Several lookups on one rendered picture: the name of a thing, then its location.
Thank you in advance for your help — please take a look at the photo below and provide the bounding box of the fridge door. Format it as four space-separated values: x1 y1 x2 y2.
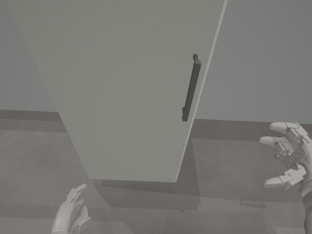
6 0 225 182

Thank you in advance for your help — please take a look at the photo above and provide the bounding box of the right robot hand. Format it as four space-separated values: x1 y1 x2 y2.
258 122 312 190

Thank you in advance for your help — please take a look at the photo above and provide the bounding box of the left robot hand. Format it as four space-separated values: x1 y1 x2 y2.
51 183 91 234

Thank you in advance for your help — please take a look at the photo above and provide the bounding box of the right robot forearm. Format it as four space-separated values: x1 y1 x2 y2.
299 179 312 234

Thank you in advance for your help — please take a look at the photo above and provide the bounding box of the handle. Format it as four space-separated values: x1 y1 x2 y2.
182 54 202 122

